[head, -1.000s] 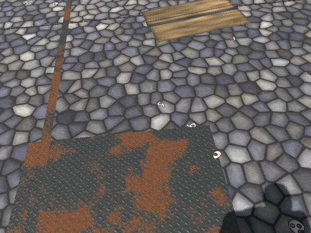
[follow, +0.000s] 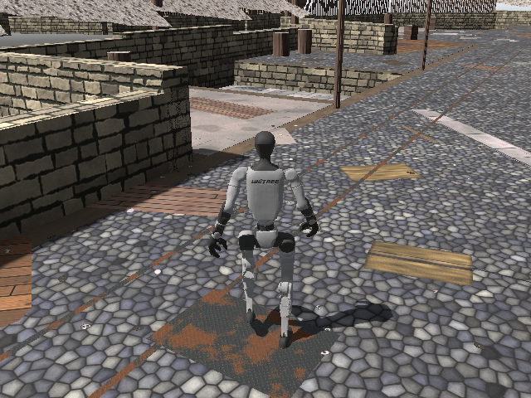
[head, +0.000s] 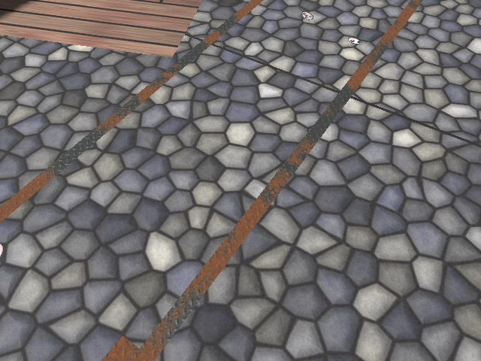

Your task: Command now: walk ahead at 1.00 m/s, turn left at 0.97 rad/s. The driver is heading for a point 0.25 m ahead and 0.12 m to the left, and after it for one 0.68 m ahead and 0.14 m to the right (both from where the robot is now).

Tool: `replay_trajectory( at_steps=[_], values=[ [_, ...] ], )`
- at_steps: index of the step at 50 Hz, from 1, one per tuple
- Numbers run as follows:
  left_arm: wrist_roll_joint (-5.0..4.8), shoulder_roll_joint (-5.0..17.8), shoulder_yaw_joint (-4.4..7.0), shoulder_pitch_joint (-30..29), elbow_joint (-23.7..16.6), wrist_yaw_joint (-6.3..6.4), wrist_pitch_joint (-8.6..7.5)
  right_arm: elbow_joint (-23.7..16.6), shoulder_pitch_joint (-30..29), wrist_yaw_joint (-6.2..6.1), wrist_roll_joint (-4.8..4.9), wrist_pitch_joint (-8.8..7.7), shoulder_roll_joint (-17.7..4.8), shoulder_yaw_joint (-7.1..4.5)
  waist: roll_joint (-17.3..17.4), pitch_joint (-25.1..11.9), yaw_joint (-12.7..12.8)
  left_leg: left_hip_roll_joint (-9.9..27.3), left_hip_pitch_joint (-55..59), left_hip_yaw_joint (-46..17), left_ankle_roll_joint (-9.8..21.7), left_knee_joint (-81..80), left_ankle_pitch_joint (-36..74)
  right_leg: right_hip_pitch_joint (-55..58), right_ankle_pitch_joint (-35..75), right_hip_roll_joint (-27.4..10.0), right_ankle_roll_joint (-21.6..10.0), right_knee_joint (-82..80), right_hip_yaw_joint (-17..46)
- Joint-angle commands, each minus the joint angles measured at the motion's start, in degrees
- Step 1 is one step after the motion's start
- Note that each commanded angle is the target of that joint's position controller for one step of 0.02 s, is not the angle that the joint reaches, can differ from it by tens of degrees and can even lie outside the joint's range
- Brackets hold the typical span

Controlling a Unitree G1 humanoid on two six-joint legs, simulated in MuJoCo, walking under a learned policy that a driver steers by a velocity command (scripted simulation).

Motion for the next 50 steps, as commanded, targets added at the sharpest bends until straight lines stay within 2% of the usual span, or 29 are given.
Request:
replay_trajectory(
  at_steps=[1,4,5,7,8,9,10,11,12,13,14,15,17,19,21,26,32,35,37,38,39,40,41,42,43,44,45,47,50],
  values=[
    [-0.2,1.0,-0.8,-4.4,-3.0,-0.55,-2.18,-7.2,-3.8,1.49,0.15,0.04,3.0,2.3,-7.7,3.9,-4.1,3.5,-3.5,-1.5,0.1,-6.0,8.3,-3.9,20.0,-13.8,-3.1,-13.9,4.1],
    [-0.55,3.1,-0.55,-3.4,-2.2,-0.02,-2.25,-8.8,-10.0,2.46,-0.41,-0.42,3.0,3.0,-3.3,8.7,-3.4,-0.1,3.0,6.9,1.2,-24.0,13.8,-3.9,38.4,-10.9,-1.9,-13.9,-4.4],
    [-0.79,4.6,-0.31,-1.7,-1.9,0.31,-2.2,-8.5,-9.9,2.66,-0.71,-0.8,3.1,3.07,-3.5,7.7,-3.2,-3.0,7.1,10.0,1.6,-28.2,14.9,-1.8,50.3,-10.5,-1.4,-10.6,-5.5],
    [-1.56,8.7,0.58,-0.2,-2.5,1.32,-1.12,-5.8,-2.4,2.21,-0.99,-1.36,1.5,2.34,-6.6,1.6,-6.6,-8.4,18.0,12.1,2.5,-32.4,13.3,1.8,69.0,-11.6,-0.5,2.4,-5.3],
    [-1.87,10.4,1.06,-1.2,-3.2,1.54,-0.13,-3.4,5.9,1.53,-1.02,-1.65,-0.3,1.34,-7.5,-3.1,-10.6,-10.0,27.6,10.3,3.8,-33.7,12.5,0.5,71.1,-13.1,-0.7,14.0,-4.4],
    [-4.27,17.1,3.35,-6.9,-7.6,2.72,0.13,-3.1,14.7,0.74,5.06,-2.12,-8.4,-3.21,-13.2,-8.8,-16.0,-8.1,41.2,3.8,5.3,-35.1,16.1,-4.5,69.7,-11.8,0.5,25.1,-0.8],
    [-3.81,9.7,1.72,-5.0,-7.0,2.65,0.18,-0.9,16.2,-0.85,5.66,-1.82,-9.7,-3.52,-4.6,-8.5,-13.6,-2.8,51.8,-5.2,7.0,-43.2,24.3,-15.7,18.6,-5.3,3.2,42.4,-0.1],
    [0.44,1.6,-0.94,-1.3,-9.8,2.46,-0.65,-3.2,11.4,-2.21,2.27,-1.95,-14.6,-3.3,13.1,-12.8,-6.3,7.6,61.4,-19.6,9.1,-34.9,66.0,-28.9,-23.0,0.9,3.9,65.5,4.5],
    [-1.7,4.3,-1.18,6.0,-10.3,1.68,-1.43,-7.0,10.1,-2.2,-0.94,-2.2,-12.2,-2.48,6.2,-32.0,-5.3,18.9,70.2,-34.9,19.2,-38.4,69.9,-32.0,-23.0,-0.7,3.3,72.1,18.3],
    [-4.34,8.0,-0.51,3.3,-9.9,1.68,-1.2,-7.2,8.0,-1.72,-1.23,-2.04,-8.5,-1.97,-3.0,-31.4,-6.1,19.4,64.8,-34.7,21.2,-44.5,52.8,-32.6,-17.0,-1.9,3.1,71.4,19.3],
    [-4.9,7.6,-0.22,2.1,-8.8,1.93,-0.57,-5.7,5.7,-1.22,0.84,-2.69,-4.9,-1.08,-8.4,-21.9,-3.8,16.1,53.6,-29.8,18.8,-48.3,39.4,-34.0,-12.8,-4.6,3.0,65.5,17.3],
    [-4.33,7.0,-0.09,1.1,-7.6,2.64,0.63,-5.5,1.9,-1.25,2.31,-3.54,-2.4,-0.13,-11.5,-14.9,-1.7,14.4,42.8,-25.6,15.9,-50.1,35.2,-31.7,-9.8,-7.1,3.6,62.1,16.8],
    [-4.36,6.2,0.34,2.7,-6.0,3.23,3.06,-3.3,-0.2,-1.16,1.26,-4.83,-1.0,0.49,-9.5,-8.5,1.1,11.8,25.8,-16.4,12.7,-53.6,37.2,-22.2,-7.0,-8.8,4.2,55.6,17.9],
    [-3.87,2.9,0.14,2.3,-5.9,3.09,3.76,-0.5,0.1,-1.49,0.33,-5.52,0.2,0.68,-4.5,-6.4,1.6,8.7,20.6,-7.9,10.2,-55.4,42.2,-19.0,-3.9,-8.5,4.4,48.4,17.6],
    [-3.39,2.5,0.49,0.1,-6.6,2.94,3.73,0.6,-0.1,-2.57,0.01,-5.28,-0.9,0.12,-1.7,-6.5,1.0,7.4,24.1,-2.6,8.4,-56.0,47.0,-22.8,1.9,-7.1,4.5,44.8,16.0],
    [-3.16,2.0,0.85,-5.9,-9.4,1.79,4.4,0.5,-2.9,-5.34,0.6,-2.53,-0.2,0.13,0.3,-5.2,-1.1,7.1,31.9,4.4,5.7,-56.3,37.0,-29.3,12.5,-7.5,5.1,34.4,13.2],
    [-2.86,1.4,0.63,-11.3,-14.8,-1.04,5.26,1.0,-0.8,-6.0,1.15,0.81,-2.3,-0.8,1.3,-3.2,-3.9,12.7,40.3,5.7,6.6,-51.6,34.0,-33.0,7.2,-6.6,2.5,24.8,9.0],
    [-3.08,1.6,0.84,-10.1,-16.2,-2.48,5.25,0.2,-1.7,-6.24,2.12,1.71,-3.3,-1.36,2.0,-3.6,-3.0,14.2,41.7,6.6,4.8,-46.3,40.0,-29.6,2.5,-4.3,-0.2,19.9,6.1],
    [-3.06,3.0,1.84,-3.6,-15.2,-2.43,4.98,-0.3,-3.4,-6.53,3.03,1.77,-3.4,-1.58,1.2,-6.3,0.9,11.7,39.2,10.0,1.2,-35.6,45.6,-19.0,6.5,-0.3,-3.6,11.0,4.2],
    [-2.44,6.5,3.35,2.5,-14.3,-1.32,4.65,-0.2,-2.4,-6.3,3.04,1.26,-3.1,-1.62,-3.5,-9.0,4.2,7.7,31.9,11.3,-2.7,-24.3,39.2,-7.3,22.9,-0.5,-7.0,5.2,9.3],
    [-1.76,15.4,5.65,4.0,-15.1,0.1,4.6,-3.3,-2.3,-5.47,0.34,0.3,0.3,-0.8,-20.1,-12.0,1.7,-1.5,12.0,11.6,-7.8,-6.6,-3.6,7.2,58.8,-13.5,-14.8,7.6,30.2],
    [0.47,14.7,5.06,3.7,-16.9,0.03,4.16,-4.7,-4.0,-4.31,-0.38,-0.82,0.2,-0.29,-21.2,-22.0,1.9,-10.5,0.1,-1.7,-9.3,7.7,-27.6,17.0,60.0,-21.4,-25.8,4.6,49.3],
    [-0.13,12.9,4.65,0.0,-18.4,-0.41,4.04,-3.8,-4.8,-3.36,1.32,-1.5,-2.1,-0.87,-11.9,-22.5,2.8,-7.0,-1.6,-9.0,-8.0,9.6,-25.0,16.5,52.8,-20.2,-23.6,3.5,43.8],
    [-1.8,11.1,4.38,-4.1,-18.8,-0.17,4.24,-3.9,-6.0,-3.25,2.03,-1.7,-2.0,-0.93,-7.3,-16.8,0.9,-5.5,-2.5,-8.8,-7.5,6.4,-20.3,10.9,44.8,-16.6,-20.2,2.9,38.0],
    [-3.4,9.0,3.88,-7.5,-19.4,0.19,4.91,-3.3,-6.0,-3.75,1.64,-1.46,-1.3,-0.97,-3.1,-11.1,-1.2,-4.2,-2.7,-8.0,-7.9,1.1,-16.9,4.5,38.0,-13.6,-17.1,1.9,34.2],
    [-3.98,7.6,3.43,-10.3,-20.2,0.85,5.66,-3.3,-5.8,-4.23,1.35,-0.99,-1.6,-1.17,-3.8,-8.7,-2.8,-3.4,0.1,-7.7,-8.2,-4.3,-14.4,-1.1,33.0,-11.4,-15.3,0.7,32.0],
    [-3.58,7.4,3.43,-11.4,-20.9,1.29,6.3,-3.1,-5.6,-4.14,1.55,-0.63,-0.6,-0.95,-5.7,-7.8,-3.6,-4.3,3.5,-6.7,-8.9,-8.7,-12.9,-4.7,31.5,-9.1,-14.3,0.2,30.8],
    [-2.67,8.4,4.04,-10.9,-21.3,1.98,6.98,-2.3,-4.9,-4.21,1.93,-0.61,1.1,-0.55,-7.8,-8.9,-3.4,-6.4,6.2,-6.3,-10.6,-16.4,-11.3,-5.2,33.6,-7.6,-13.9,0.8,30.8],
    [-2.88,9.6,4.66,-10.7,-21.6,2.95,7.73,-1.4,-4.8,-4.46,2.26,-0.68,1.5,-0.29,-10.2,-11.5,-2.6,-7.6,9.7,-7.6,-11.5,-24.7,-7.5,-5.3,29.7,-6.8,-12.4,2.2,33.0]
  ],
)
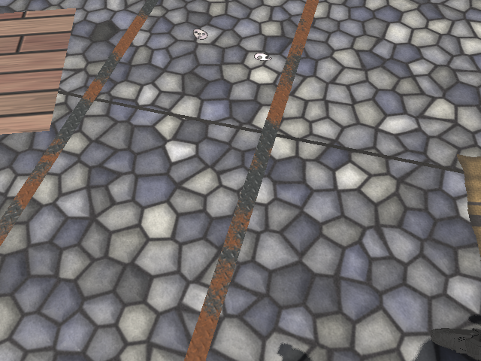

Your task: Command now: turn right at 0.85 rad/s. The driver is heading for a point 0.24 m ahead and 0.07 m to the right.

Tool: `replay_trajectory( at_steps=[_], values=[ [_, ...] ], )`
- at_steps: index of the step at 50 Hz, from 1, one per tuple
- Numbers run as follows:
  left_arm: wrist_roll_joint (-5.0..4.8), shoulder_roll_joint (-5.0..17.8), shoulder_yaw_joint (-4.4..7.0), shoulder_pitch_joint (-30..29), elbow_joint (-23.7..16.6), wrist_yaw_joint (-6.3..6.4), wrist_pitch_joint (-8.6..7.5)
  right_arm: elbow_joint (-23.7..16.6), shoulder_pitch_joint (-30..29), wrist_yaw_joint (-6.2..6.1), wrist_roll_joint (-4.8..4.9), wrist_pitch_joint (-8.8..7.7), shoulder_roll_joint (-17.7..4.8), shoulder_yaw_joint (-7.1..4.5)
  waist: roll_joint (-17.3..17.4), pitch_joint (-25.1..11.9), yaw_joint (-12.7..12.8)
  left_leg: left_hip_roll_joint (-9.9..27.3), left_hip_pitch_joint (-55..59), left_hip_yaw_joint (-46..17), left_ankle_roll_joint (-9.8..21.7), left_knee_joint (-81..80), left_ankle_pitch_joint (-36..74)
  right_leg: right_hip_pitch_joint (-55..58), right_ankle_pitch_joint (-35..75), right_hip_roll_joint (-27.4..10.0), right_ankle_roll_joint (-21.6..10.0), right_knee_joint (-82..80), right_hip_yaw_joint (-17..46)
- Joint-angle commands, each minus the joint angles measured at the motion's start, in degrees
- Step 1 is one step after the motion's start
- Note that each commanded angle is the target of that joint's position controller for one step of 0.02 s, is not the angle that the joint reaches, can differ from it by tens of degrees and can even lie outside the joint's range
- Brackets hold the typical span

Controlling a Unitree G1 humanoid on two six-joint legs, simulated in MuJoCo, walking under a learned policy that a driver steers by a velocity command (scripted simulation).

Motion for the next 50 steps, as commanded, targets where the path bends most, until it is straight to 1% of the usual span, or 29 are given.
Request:
replay_trajectory(
  at_steps=[1,5,7,8,9,10,11,12,13,14,15,16,18,19,20,21,22,23,24,25,26,27,28,29,30,31,33,41,50],
  values=[
    [0.04,9.0,2.71,-2.4,-5.3,1.16,0.12,-1.2,3.2,-0.19,0.26,-0.37,-3.7,-0.92,-7.7,-14.0,-1.6,-2.1,3.0,1.6,-1.1,-7.0,4.4,11.5,20.1,-11.6,-8.2,-3.6,14.1],
    [0.78,7.3,1.69,-3.1,-5.7,0.72,0.61,-1.0,3.8,0.48,0.07,-0.72,-5.1,-1.41,-11.1,-13.5,0.2,-0.7,7.8,2.7,0.1,-12.4,5.2,9.4,15.7,-11.7,-7.1,-1.4,16.5],
    [0.64,6.6,1.04,-4.8,-6.1,0.45,0.62,-0.8,5.5,0.97,-0.12,-1.44,-5.3,-1.68,-11.5,-12.5,-0.7,-0.2,11.9,3.9,2.0,-19.9,8.7,8.2,13.3,-11.1,-6.2,0.7,17.6],
    [0.54,5.9,0.63,-4.9,-6.0,0.34,0.61,-0.5,6.8,1.2,-0.37,-1.79,-5.4,-1.87,-10.7,-11.5,-1.4,0.6,16.2,4.2,3.3,-26.3,14.4,6.3,9.1,-9.6,-4.7,2.1,17.4],
    [1.13,4.0,-0.02,-2.9,-5.8,0.27,0.49,-1.0,7.2,1.15,-1.33,-1.89,-7.6,-2.4,-5.9,-10.7,-0.5,6.8,20.0,-2.2,5.8,-30.2,18.5,3.2,-0.5,-6.2,-2.2,6.7,14.9],
    [2.24,1.7,-0.84,1.7,-5.6,0.19,0.25,-2.1,5.9,0.75,-2.1,-1.47,-11.4,-2.99,8.8,-9.3,3.2,17.6,22.6,-14.1,11.8,-32.9,31.0,-2.9,-21.7,2.8,1.6,18.3,6.1],
    [1.89,4.9,0.14,0.0,-7.2,0.04,-0.59,-1.5,7.0,0.82,-3.41,-1.51,-11.8,-3.07,18.6,-7.9,2.2,25.3,19.3,-28.1,21.9,-37.1,29.9,-9.1,-30.9,3.4,4.4,31.1,3.4],
    [0.99,9.1,1.42,-1.0,-5.6,0.22,-0.86,-2.7,6.2,0.66,-2.65,-1.68,-10.0,-2.85,11.7,-6.8,0.6,23.5,18.6,-25.1,22.2,-36.5,24.4,-10.2,-27.2,1.3,5.1,39.5,4.9],
    [0.74,9.3,1.69,-2.2,-4.5,0.25,-0.55,-2.7,5.1,0.31,-1.52,-1.45,-8.2,-2.41,7.5,-6.1,0.5,19.7,18.3,-18.1,19.2,-34.8,21.2,-10.2,-23.0,0.8,5.8,42.1,4.6],
    [0.91,7.2,1.18,-2.2,-3.6,0.38,0.02,-3.0,4.5,0.12,-0.66,-1.24,-6.7,-1.78,6.1,-5.8,0.4,16.6,18.4,-13.7,17.0,-34.3,20.3,-9.8,-21.1,0.6,6.6,42.9,4.0],
    [1.1,5.2,0.54,-2.0,-3.5,0.3,0.26,-2.7,4.4,-0.21,-0.24,-1.0,-6.2,-1.4,6.0,-5.7,0.3,15.5,18.8,-11.7,16.5,-34.1,20.9,-9.4,-19.0,0.4,7.3,43.0,3.8],
    [0.96,3.3,-0.19,-2.1,-3.4,0.03,0.26,-2.4,5.0,-0.53,-0.31,-0.65,-5.5,-1.04,6.4,-5.9,0.4,13.4,18.8,-8.3,15.9,-34.2,21.2,-7.7,-17.7,0.0,7.7,40.1,1.9],
    [0.81,0.4,-1.45,-3.7,-3.6,-0.33,-0.1,-1.8,6.2,-0.81,-0.54,-0.01,-4.6,-0.76,9.3,-6.8,-0.6,11.0,21.5,-4.3,15.0,-33.6,21.8,-5.0,-17.3,-2.0,8.1,28.7,-2.0],
    [0.89,-0.7,-1.98,-4.5,-3.7,-0.5,-0.26,-1.5,6.8,-0.85,-0.53,0.31,-4.9,-0.9,10.7,-7.4,-1.3,10.6,22.1,-3.3,15.0,-33.2,22.5,-2.0,-18.1,-3.2,8.2,22.3,-3.6],
    [0.75,-1.1,-2.19,-5.3,-3.6,-0.63,-0.37,-1.1,8.2,-0.82,-0.58,0.59,-5.8,-1.2,12.2,-7.8,-2.4,11.1,23.0,-3.6,15.4,-32.9,23.3,0.4,-19.4,-3.7,8.1,16.8,-5.0],
    [0.34,-0.3,-1.92,-5.1,-3.2,-0.64,-0.42,-0.9,9.6,-0.75,-0.54,0.82,-6.8,-1.5,12.9,-8.1,-3.2,11.9,23.9,-4.6,16.0,-32.3,24.3,2.2,-18.6,-3.7,8.0,12.4,-5.8],
    [0.1,0.4,-1.57,-4.0,-2.3,-0.61,-0.46,-0.7,10.1,-0.72,-0.23,1.0,-7.2,-1.57,12.6,-8.3,-3.0,12.4,24.1,-5.1,16.0,-31.4,24.9,4.6,-14.9,-3.4,7.6,6.8,-6.5],
    [0.17,0.4,-1.44,-2.1,-1.1,-0.62,-0.52,-0.6,9.9,-0.69,0.31,1.08,-7.0,-1.43,11.9,-8.2,-1.9,12.3,23.2,-4.9,15.4,-30.4,25.3,8.3,-8.6,-3.0,6.8,-1.0,-7.4],
    [0.56,0.4,-1.45,-1.1,-0.2,-0.61,-0.56,-0.2,11.2,-0.6,0.81,0.83,-6.3,-1.16,10.7,-7.6,-1.5,11.6,21.4,-4.7,13.9,-29.9,25.0,12.0,-3.1,-2.9,5.4,-7.4,-7.0],
    [1.31,1.8,-1.37,-0.9,-0.5,-0.45,-0.61,0.3,12.7,-0.43,0.69,0.25,-5.7,-0.91,8.1,-8.0,-2.0,11.0,18.1,-4.2,10.9,-29.2,22.1,16.4,1.6,-5.6,3.6,-8.1,-3.4],
    [2.13,4.6,-1.02,-0.3,-1.2,-0.02,-0.51,-0.1,13.0,0.04,-0.78,-0.69,-4.0,-0.31,0.5,-9.9,-3.0,8.1,14.0,-0.2,7.6,-24.0,17.6,20.7,13.4,-12.1,1.4,-5.4,2.7],
    [2.93,4.2,-1.11,-1.9,0.4,-0.69,-0.85,-0.3,13.0,0.25,-1.15,-1.32,-1.4,0.24,-10.6,-8.7,-5.2,4.0,16.8,4.9,4.5,-26.3,7.4,11.8,7.7,-13.8,-2.2,-4.4,4.2],
    [2.78,0.2,-1.95,-4.0,-1.0,-1.33,-1.48,0.0,9.9,0.26,-1.97,-1.46,-3.5,0.04,-7.3,-6.8,-3.2,4.0,19.2,4.8,2.6,-25.5,9.8,9.2,1.4,-11.9,-2.4,-5.6,3.5],
    [3.09,-0.9,-2.29,-3.0,-0.2,-1.53,-1.96,0.1,8.6,0.39,-1.83,-1.49,-3.6,-0.13,-6.0,-6.2,-2.5,3.7,19.9,4.9,2.3,-25.5,12.0,8.4,-2.5,-10.6,-1.1,-5.7,2.5],
    [2.96,0.4,-2.0,-2.0,0.2,-1.49,-2.37,0.6,8.3,0.17,-1.35,-1.3,-3.5,-0.2,-4.8,-5.3,-2.1,3.8,20.6,4.9,2.7,-24.7,13.6,7.4,-3.3,-9.3,-0.1,-5.5,1.4],
    [2.6,0.8,-1.89,-1.7,0.6,-1.51,-2.82,0.6,8.6,0.08,-1.2,-1.01,-3.7,-0.31,-4.5,-4.0,-2.1,4.0,20.4,4.6,3.1,-24.7,15.5,6.5,-2.6,-9.2,0.3,-5.3,1.4],
    [2.34,0.1,-2.18,-0.2,1.2,-1.21,-3.23,1.2,9.1,0.02,-0.78,-0.84,-3.3,-0.29,-4.3,-3.5,-2.2,4.3,20.8,4.2,3.8,-24.8,16.5,6.1,-1.3,-8.6,0.8,-4.7,0.7],
    [2.06,-0.9,-2.43,1.3,1.9,-0.93,-3.25,4.4,9.6,-0.31,-0.56,-0.4,-2.9,-0.42,-0.5,-3.1,-1.9,4.4,21.8,4.0,3.4,-24.7,17.9,6.1,-0.2,-7.3,1.0,-3.6,-0.4],
    [1.89,-1.6,-2.41,2.9,4.1,-0.82,-3.35,8.3,9.8,-0.92,-0.31,-0.05,-3.2,-0.51,0.0,-3.5,-1.8,4.6,22.5,3.8,3.4,-24.6,19.0,7.1,2.0,-6.4,1.2,-3.0,-1.6]
  ],
)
